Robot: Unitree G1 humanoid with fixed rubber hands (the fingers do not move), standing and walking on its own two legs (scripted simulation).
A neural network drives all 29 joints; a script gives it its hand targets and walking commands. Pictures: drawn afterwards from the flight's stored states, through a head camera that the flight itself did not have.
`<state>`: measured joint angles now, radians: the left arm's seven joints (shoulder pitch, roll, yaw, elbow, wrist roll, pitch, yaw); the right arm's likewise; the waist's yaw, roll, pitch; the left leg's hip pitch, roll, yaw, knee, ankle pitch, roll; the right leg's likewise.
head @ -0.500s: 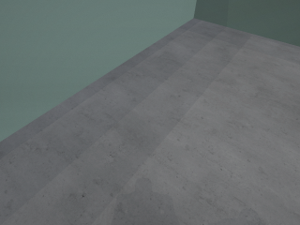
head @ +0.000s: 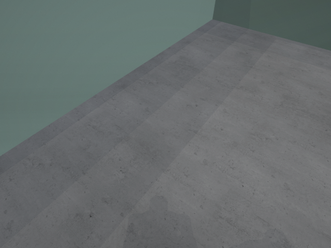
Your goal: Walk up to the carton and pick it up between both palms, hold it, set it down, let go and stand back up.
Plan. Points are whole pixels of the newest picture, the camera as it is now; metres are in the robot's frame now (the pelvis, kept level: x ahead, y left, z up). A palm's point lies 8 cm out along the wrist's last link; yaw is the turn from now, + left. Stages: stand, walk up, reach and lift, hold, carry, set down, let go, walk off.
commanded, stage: stand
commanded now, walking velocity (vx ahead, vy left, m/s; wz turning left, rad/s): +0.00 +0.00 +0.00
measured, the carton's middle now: out of the picture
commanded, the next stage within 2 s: none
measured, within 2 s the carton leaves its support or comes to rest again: neither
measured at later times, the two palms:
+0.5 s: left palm out of the picture -0.02 +0.18 -0.15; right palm out of the picture -0.02 -0.21 -0.15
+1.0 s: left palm out of the picture -0.01 +0.16 -0.15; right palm out of the picture -0.02 -0.22 -0.16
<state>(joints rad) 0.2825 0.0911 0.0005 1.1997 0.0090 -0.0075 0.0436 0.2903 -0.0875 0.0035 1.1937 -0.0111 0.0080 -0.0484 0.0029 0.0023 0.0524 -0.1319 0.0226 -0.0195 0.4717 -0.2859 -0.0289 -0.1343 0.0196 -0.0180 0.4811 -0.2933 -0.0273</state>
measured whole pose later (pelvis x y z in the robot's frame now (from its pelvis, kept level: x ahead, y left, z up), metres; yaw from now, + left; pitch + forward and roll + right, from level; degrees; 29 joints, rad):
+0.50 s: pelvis +0.01 -0.01 +0.00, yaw +0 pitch -3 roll +0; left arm 0.29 0.09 0.00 1.19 0.01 -0.02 0.04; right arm 0.29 -0.09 0.00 1.20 -0.01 0.00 -0.05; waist 0.00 0.01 0.05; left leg -0.12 0.04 -0.03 0.46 -0.29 -0.05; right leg -0.13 0.04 -0.03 0.47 -0.30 -0.05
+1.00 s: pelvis +0.02 -0.04 +0.00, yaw +0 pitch -2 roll +0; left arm 0.31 0.08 0.00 1.18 0.01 -0.03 0.04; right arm 0.29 -0.08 0.01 1.22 -0.01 0.01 -0.05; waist 0.00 0.02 0.04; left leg -0.11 0.08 -0.04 0.44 -0.30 -0.08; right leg -0.10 0.08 -0.04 0.44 -0.30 -0.08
